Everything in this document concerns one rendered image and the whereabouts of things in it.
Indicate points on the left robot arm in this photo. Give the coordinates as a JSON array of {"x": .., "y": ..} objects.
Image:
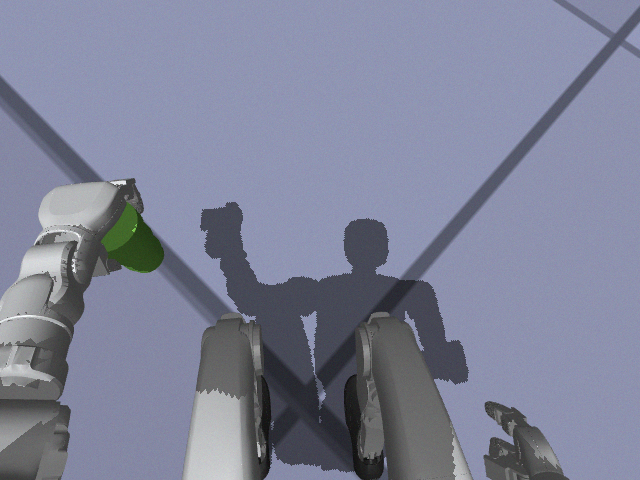
[{"x": 37, "y": 317}]

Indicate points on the cup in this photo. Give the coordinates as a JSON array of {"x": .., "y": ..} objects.
[{"x": 131, "y": 242}]

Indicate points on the right robot foot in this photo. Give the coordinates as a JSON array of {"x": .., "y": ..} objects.
[{"x": 365, "y": 469}]

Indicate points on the right robot hand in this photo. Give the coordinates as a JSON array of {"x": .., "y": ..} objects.
[{"x": 531, "y": 453}]

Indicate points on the left robot hand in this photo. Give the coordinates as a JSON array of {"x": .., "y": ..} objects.
[{"x": 94, "y": 207}]

